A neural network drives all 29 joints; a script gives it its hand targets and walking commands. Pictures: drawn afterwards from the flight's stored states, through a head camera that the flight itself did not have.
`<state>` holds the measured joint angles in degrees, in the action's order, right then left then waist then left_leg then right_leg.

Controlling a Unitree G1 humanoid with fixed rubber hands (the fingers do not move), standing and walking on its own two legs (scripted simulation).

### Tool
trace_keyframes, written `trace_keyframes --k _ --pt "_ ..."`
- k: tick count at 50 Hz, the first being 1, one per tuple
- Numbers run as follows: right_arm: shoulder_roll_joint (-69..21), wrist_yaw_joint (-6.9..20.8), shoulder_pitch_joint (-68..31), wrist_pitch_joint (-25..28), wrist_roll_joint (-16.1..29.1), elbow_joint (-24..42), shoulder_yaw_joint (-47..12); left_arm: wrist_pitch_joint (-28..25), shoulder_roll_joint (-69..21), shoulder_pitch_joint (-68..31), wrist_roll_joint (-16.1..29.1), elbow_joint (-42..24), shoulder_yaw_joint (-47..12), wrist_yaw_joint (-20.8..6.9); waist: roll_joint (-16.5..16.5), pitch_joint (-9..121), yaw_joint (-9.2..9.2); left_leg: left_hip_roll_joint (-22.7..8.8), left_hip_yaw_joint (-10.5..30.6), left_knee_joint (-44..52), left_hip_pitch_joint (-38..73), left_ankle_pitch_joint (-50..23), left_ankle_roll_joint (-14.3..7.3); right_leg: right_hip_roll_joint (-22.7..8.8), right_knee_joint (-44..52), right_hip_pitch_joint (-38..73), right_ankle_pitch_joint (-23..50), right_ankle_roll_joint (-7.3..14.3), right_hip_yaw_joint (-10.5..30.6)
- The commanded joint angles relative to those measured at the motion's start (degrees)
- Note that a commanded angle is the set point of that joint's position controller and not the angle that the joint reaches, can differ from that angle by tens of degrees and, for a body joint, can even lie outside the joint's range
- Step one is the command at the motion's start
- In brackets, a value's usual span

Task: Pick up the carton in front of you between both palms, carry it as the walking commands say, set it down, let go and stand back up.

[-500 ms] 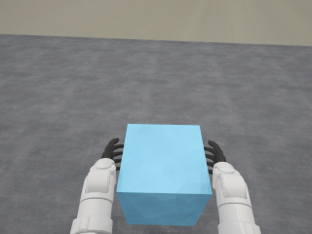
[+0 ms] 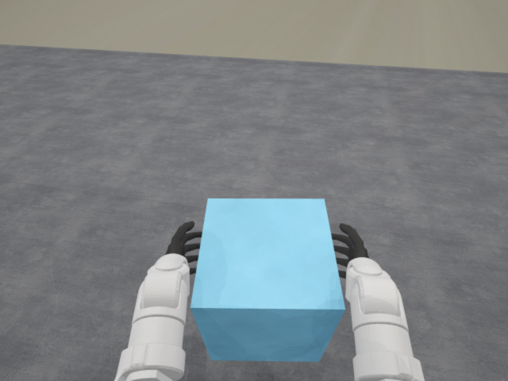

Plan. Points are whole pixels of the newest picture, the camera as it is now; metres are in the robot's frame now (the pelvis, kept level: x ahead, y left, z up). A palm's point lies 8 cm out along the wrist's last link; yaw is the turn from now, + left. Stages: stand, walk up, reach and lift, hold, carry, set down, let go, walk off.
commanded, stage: set down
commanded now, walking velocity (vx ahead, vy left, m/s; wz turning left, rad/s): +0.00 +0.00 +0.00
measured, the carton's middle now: (265, 282) +0.30 +0.00 -0.04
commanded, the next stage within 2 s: none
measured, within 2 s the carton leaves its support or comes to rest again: neither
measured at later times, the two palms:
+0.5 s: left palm (202, 274) +0.35 +0.13 -0.08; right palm (347, 286) +0.33 -0.17 -0.09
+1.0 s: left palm (221, 287) +0.41 +0.11 -0.24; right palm (340, 300) +0.38 -0.19 -0.24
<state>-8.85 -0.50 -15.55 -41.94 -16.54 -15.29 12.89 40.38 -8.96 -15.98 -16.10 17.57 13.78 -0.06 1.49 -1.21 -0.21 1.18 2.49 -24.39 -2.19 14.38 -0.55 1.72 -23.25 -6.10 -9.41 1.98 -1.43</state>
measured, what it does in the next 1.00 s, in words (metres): lowers itself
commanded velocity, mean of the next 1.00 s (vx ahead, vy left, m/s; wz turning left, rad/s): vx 0.00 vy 0.00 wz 0.00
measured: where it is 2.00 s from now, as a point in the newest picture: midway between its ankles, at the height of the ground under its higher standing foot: outside the picture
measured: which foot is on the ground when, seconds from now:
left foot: down 0.00-1.00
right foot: down 0.00-1.00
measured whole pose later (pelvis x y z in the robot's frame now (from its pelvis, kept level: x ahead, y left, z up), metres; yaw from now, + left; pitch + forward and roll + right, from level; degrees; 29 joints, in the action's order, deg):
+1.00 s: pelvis -0.05 +0.01 -0.16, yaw +1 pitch +39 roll +1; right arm -3.5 1.0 -47.2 -15.4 -16.3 -33.6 29.4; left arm 13.7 -6.4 -48.8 -13.9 37.3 26.6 3.9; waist 3.5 7.4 -4.2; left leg 7.1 2.4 -77.5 -87.8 28.5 -0.3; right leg 3.1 -75.3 -91.8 -22.2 -0.5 3.4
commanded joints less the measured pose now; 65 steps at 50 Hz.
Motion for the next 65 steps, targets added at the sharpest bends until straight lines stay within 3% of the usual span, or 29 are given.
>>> trace_keyframes --k 1,5,10,13,17,21,26,30,33,39,42,49,65 --pt "-54.93 13.55 -27.29 2.30 14.96 1.54 -29.35 -2.30 -52.65 -27.90 13.44 -2.14 -27.65 -13.84 -1.76 12.47 0.74 2.27 4.28 5.30 -9.95 -5.47 -2.03 0.39 1.80 14.18 8.73 -1.46 8.03" --pt "-55.29 13.42 -32.71 3.65 13.12 -3.73 -25.27 -4.03 -51.44 -33.67 10.80 3.30 -23.28 -14.59 -2.18 9.97 0.63 2.39 3.80 3.94 -12.88 0.54 -2.71 -0.17 1.52 11.96 1.03 -1.48 8.54" --pt "-51.67 12.20 -41.24 7.45 6.12 -14.75 -12.73 -8.65 -48.79 -43.44 4.19 14.15 -12.53 -14.48 -2.12 6.16 -0.88 2.54 3.72 -0.52 -19.07 5.22 -3.09 -0.11 -0.63 7.08 -7.30 -0.99 9.40" --pt "-45.30 10.65 -42.58 10.61 0.69 -18.36 -4.97 -11.89 -44.90 -44.70 -0.72 18.86 -5.31 -12.74 -1.68 5.69 -1.62 3.06 3.53 -3.33 -23.62 5.23 -2.83 0.73 -3.74 3.49 -6.16 -0.93 8.85" --pt "-37.39 9.27 -40.40 16.88 -3.35 -20.38 0.58 -17.58 -38.90 -42.25 -4.54 21.84 0.03 -10.50 -1.28 9.02 -1.99 4.18 2.82 -7.63 -30.12 1.18 -1.84 2.09 -9.25 -2.62 2.62 -1.17 7.56" --pt "-38.12 9.31 -41.11 25.05 -2.26 -20.03 -2.85 -25.17 -39.47 -41.75 -3.59 21.78 -2.20 -9.84 -0.94 17.10 -1.60 5.39 2.12 -11.92 -35.64 -3.56 -0.97 2.99 -14.81 -6.96 10.46 -1.44 6.64" --pt "-42.59 10.10 -47.63 33.29 2.28 -18.11 -12.75 -33.35 -44.85 -47.83 2.00 20.11 -12.91 -8.70 -0.55 34.41 -2.14 6.86 1.91 -20.29 -41.82 -8.50 0.72 3.90 -24.98 -12.43 17.08 -1.64 6.07" --pt "-44.21 10.79 -51.84 35.36 6.37 -14.09 -20.37 -35.15 -48.10 -52.37 7.65 15.32 -22.87 -7.17 -0.79 54.29 -4.09 7.42 2.11 -28.12 -43.48 -14.94 1.94 4.70 -33.22 -16.80 22.57 -1.95 4.83" --pt "-44.43 11.40 -52.49 34.09 7.86 -12.63 -22.65 -33.94 -49.37 -53.60 9.56 13.20 -26.53 -6.12 -0.70 61.48 -5.13 7.74 2.22 -32.40 -45.31 -16.09 2.43 5.32 -36.88 -23.05 21.32 -2.34 3.94" --pt "-44.99 14.18 -54.40 29.02 7.49 -17.63 -19.19 -28.93 -50.32 -56.13 8.14 17.60 -22.43 -7.20 0.87 54.17 -5.22 8.29 1.62 -36.25 -57.18 -3.22 2.60 5.74 -40.96 -38.80 7.83 -2.07 2.82" --pt "-45.07 14.96 -56.17 27.24 6.54 -20.45 -16.40 -27.34 -49.71 -58.27 7.30 20.32 -19.15 -7.98 0.96 51.89 -5.35 8.52 1.12 -38.59 -62.79 -0.17 2.37 5.81 -43.19 -44.11 5.01 -2.04 2.39" --pt "-44.30 14.19 -61.01 26.93 6.19 -23.13 -13.25 -27.80 -47.14 -64.44 7.29 23.71 -15.94 -7.86 0.36 55.38 -6.07 9.64 -0.48 -46.26 -74.09 0.44 2.25 5.81 -50.11 -50.53 6.60 -2.90 2.29" --pt "-40.29 9.90 -76.28 25.89 11.76 -20.94 -15.24 -27.33 -42.30 -79.92 11.84 25.88 -17.09 -5.39 0.03 67.50 -8.00 11.63 -4.10 -63.22 -89.42 5.61 2.19 6.16 -65.04 -57.38 5.80 -5.03 0.78"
